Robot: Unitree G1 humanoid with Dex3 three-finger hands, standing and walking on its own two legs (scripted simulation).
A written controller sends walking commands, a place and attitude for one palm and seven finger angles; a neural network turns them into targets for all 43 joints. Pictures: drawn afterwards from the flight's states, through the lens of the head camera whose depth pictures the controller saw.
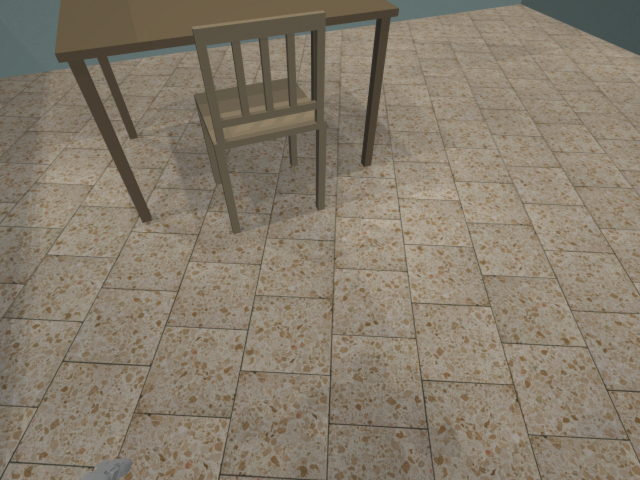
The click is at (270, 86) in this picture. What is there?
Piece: chair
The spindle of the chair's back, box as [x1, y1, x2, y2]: [259, 37, 273, 111]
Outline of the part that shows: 259,38 265,106 266,110 268,111 273,110 267,37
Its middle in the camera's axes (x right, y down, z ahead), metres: -0.18 -0.53 +1.27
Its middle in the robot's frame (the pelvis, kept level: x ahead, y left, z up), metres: +1.29 +0.25 -0.10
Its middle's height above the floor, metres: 0.67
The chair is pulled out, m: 0.00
